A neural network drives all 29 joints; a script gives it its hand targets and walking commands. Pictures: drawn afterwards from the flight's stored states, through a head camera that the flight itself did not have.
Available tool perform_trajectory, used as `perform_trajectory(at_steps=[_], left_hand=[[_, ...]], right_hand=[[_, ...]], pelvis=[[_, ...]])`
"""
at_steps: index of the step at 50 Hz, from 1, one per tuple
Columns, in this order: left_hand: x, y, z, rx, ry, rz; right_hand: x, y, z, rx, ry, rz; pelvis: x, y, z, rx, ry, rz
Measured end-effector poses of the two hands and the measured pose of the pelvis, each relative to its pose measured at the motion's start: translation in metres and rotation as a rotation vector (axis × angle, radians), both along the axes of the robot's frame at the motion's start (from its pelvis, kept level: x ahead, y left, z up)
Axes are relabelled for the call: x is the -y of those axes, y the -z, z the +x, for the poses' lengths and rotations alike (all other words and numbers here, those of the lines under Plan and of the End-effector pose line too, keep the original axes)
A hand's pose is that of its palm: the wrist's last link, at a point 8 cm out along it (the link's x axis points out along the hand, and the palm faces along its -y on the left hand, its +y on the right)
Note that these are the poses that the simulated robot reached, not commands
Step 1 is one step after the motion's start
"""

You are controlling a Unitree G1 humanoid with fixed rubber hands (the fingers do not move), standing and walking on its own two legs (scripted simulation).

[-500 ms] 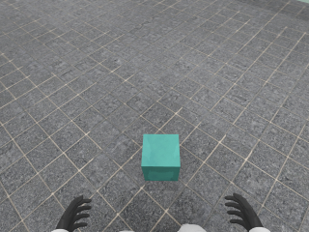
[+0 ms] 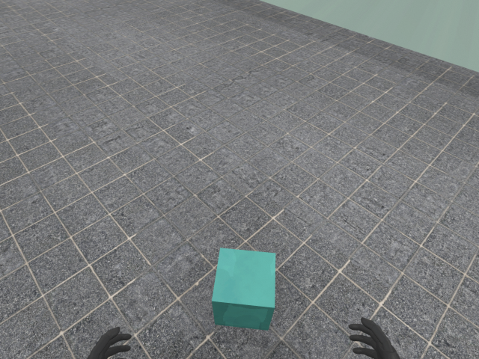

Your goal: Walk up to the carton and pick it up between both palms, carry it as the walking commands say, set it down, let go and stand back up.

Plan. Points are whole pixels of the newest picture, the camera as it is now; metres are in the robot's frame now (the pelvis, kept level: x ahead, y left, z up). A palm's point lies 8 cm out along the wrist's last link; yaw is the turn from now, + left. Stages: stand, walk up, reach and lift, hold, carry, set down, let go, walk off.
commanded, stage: stand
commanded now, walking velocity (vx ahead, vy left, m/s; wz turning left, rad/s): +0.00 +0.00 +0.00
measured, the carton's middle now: (244, 289) +0.50 -0.01 -0.64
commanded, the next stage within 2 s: none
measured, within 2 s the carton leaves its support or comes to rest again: neither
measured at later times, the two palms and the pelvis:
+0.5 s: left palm out of the picture +0.05 +0.28 -0.10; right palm out of the picture +0.02 -0.23 -0.11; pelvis -0.04 +0.03 +0.00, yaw -1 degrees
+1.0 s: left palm out of the picture -0.12 +0.30 -0.12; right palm out of the picture -0.16 -0.25 -0.14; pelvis -0.16 +0.02 -0.01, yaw -1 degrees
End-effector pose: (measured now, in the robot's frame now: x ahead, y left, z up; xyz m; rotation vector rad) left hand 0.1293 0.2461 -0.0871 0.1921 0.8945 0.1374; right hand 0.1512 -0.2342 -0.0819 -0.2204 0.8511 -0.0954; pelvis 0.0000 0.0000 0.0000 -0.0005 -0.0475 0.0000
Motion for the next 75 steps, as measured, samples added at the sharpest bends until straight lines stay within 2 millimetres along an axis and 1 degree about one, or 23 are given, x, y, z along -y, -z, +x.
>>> perform_trajectory(at_steps=[5,8,12,16,20,24,28,33,38,43,48,51,53,56,59,61,63,64,66,69,71,73,75], left_hand=[[-0.035,-0.004,-0.005,0.031,-0.068,0.069],[-0.05,-0.007,-0.007,0.07,-0.101,0.092],[-0.056,-0.007,-0.011,0.103,-0.117,0.098],[-0.052,-0.002,-0.023,0.101,-0.107,0.085],[-0.045,0.003,-0.046,0.071,-0.095,0.061],[-0.039,0.009,-0.075,0.025,-0.081,0.039],[-0.038,0.014,-0.109,-0.025,-0.077,0.028],[-0.044,0.021,-0.153,-0.092,-0.084,0.038],[-0.051,0.023,-0.192,-0.156,-0.1,0.057],[-0.052,0.021,-0.224,-0.193,-0.112,0.073],[-0.052,0.029,-0.245,-0.186,-0.104,0.084],[-0.053,0.038,-0.253,-0.163,-0.105,0.08],[-0.055,0.045,-0.254,-0.135,-0.106,0.071],[-0.061,0.056,-0.248,-0.067,-0.115,0.051],[-0.061,0.064,-0.241,-0.008,-0.087,0.035],[-0.056,0.064,-0.248,-0.003,-0.044,0.029],[-0.052,0.061,-0.264,-0.01,-0.019,0.021],[-0.051,0.059,-0.275,-0.015,-0.015,0.022],[-0.051,0.055,-0.302,-0.027,-0.022,0.027],[-0.056,0.053,-0.353,-0.067,-0.045,0.05],[-0.06,0.049,-0.391,-0.105,-0.071,0.058],[-0.068,0.045,-0.425,-0.131,-0.119,0.068],[-0.079,0.043,-0.453,-0.156,-0.16,0.091]], right_hand=[[0.015,0.003,-0.001,0.056,0.062,-0.044],[0.018,0.005,-0.008,0.074,0.093,-0.056],[0.016,0.009,-0.023,0.088,0.127,-0.053],[0.009,0.016,-0.047,0.074,0.147,-0.035],[0.001,0.023,-0.081,0.022,0.153,-0.018],[-0.004,0.027,-0.12,-0.037,0.16,-0.008],[-0.002,0.032,-0.158,-0.097,0.169,-0.007],[0.005,0.037,-0.203,-0.167,0.18,-0.017],[0.011,0.042,-0.24,-0.223,0.192,-0.021],[0.015,0.044,-0.27,-0.261,0.192,-0.017],[0.018,0.052,-0.298,-0.272,0.183,-0.025],[0.019,0.058,-0.321,-0.281,0.186,-0.033],[0.018,0.06,-0.343,-0.293,0.201,-0.042],[0.014,0.065,-0.388,-0.326,0.233,-0.068],[0.006,0.075,-0.435,-0.354,0.299,-0.065],[0.0,0.079,-0.456,-0.346,0.347,-0.046],[-0.002,0.081,-0.465,-0.316,0.366,-0.03],[-0.001,0.082,-0.464,-0.295,0.363,-0.025],[0.002,0.084,-0.457,-0.243,0.342,-0.017],[0.006,0.086,-0.436,-0.147,0.29,0.009],[0.004,0.08,-0.43,-0.095,0.253,0.024],[0.001,0.071,-0.431,-0.067,0.213,0.019],[-0.002,0.064,-0.442,-0.065,0.189,0.006]], pelvis=[[-0.01,0.004,0.015,-0.013,-0.004,-0.009],[-0.015,0.005,0.021,-0.005,-0.001,-0.006],[-0.02,0.006,0.021,0.012,0.006,-0.004],[-0.024,0.006,0.01,0.03,0.01,-0.002],[-0.026,0.004,-0.009,0.046,0.015,0.003],[-0.027,0.0,-0.031,0.061,0.019,0.005],[-0.027,-0.002,-0.053,0.069,0.021,0.008],[-0.026,-0.001,-0.08,0.073,0.023,0.01],[-0.025,-0.001,-0.102,0.068,0.027,0.017],[-0.022,-0.002,-0.125,0.056,0.027,0.022],[-0.021,0.008,-0.154,0.082,0.025,0.015],[-0.022,0.016,-0.17,0.107,0.013,0.004],[-0.025,0.021,-0.179,0.12,-0.007,-0.017],[-0.03,0.031,-0.195,0.128,-0.041,-0.057],[-0.031,0.041,-0.217,0.141,0.008,-0.027],[-0.031,0.042,-0.23,0.151,0.046,0.014],[-0.031,0.039,-0.242,0.149,0.069,0.04],[-0.032,0.038,-0.248,0.141,0.077,0.047],[-0.034,0.037,-0.262,0.117,0.086,0.055],[-0.037,0.041,-0.291,0.09,0.1,0.052],[-0.039,0.037,-0.309,0.111,0.074,0.02],[-0.042,0.031,-0.323,0.13,0.044,-0.007],[-0.044,0.026,-0.335,0.134,0.034,-0.019]])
